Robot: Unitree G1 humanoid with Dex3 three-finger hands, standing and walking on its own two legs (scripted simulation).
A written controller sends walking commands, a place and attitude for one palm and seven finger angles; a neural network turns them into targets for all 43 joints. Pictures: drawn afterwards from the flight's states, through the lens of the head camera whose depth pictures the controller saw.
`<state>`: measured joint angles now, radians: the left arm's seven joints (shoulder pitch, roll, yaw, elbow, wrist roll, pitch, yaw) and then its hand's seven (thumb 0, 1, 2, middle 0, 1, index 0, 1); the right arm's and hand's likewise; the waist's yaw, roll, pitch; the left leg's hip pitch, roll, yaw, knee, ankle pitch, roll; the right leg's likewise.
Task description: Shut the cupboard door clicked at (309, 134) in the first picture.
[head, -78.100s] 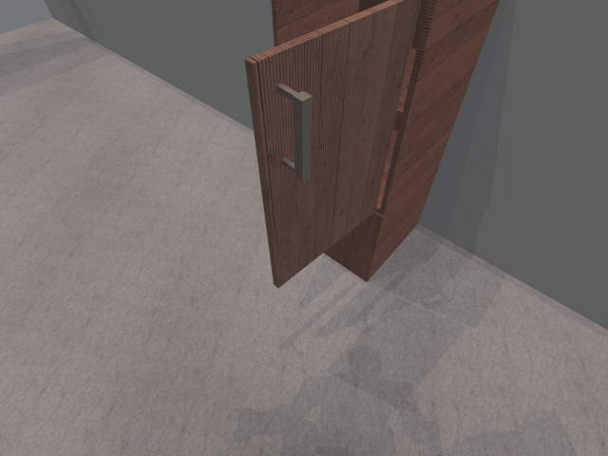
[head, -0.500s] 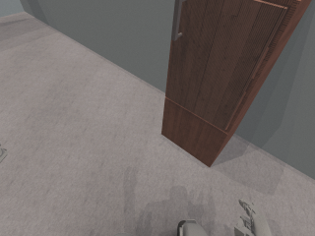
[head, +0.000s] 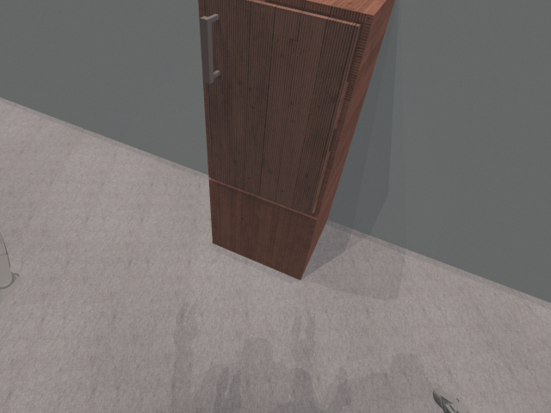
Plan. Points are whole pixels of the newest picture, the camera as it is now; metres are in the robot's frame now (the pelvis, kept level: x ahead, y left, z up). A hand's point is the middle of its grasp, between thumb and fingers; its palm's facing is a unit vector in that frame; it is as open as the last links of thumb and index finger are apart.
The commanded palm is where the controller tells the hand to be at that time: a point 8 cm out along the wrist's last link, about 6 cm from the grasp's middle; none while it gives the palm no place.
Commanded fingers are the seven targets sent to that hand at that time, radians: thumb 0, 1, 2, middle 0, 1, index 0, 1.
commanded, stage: stop stepping back and stand still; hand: left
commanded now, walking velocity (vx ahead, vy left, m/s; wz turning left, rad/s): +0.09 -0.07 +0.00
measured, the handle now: (211, 49) +0.92 +0.18 +0.14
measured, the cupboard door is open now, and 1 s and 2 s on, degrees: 0 0 0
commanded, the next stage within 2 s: let the arm hang, fingers relaxed in 0.20 s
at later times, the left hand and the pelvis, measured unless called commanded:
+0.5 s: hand (143, 409) +0.16 +0.18 -0.08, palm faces -0.02 -0.95 -0.33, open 7.4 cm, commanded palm none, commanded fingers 0.00 0.90 0.90 -0.20 -0.30 -0.20 -0.30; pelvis +0.00 -0.01 +0.00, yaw +0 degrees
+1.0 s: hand out of the picture -0.03 +0.19 -0.15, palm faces +0.02 -0.97 -0.25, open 7.3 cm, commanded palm none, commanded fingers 0.00 0.90 0.90 -0.20 -0.30 -0.20 -0.30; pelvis -0.01 +0.00 +0.02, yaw -1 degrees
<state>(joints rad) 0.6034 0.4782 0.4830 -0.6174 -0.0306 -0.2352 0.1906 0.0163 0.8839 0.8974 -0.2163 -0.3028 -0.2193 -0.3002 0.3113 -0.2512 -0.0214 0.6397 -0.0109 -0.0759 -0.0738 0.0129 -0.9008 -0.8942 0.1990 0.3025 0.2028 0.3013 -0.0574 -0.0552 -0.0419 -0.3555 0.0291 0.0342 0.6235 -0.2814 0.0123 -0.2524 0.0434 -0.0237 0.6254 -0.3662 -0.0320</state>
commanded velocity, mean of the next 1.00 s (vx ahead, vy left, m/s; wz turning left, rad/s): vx -0.01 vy -0.01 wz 0.00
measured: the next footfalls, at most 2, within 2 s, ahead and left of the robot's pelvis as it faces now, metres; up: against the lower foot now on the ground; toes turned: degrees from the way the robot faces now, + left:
none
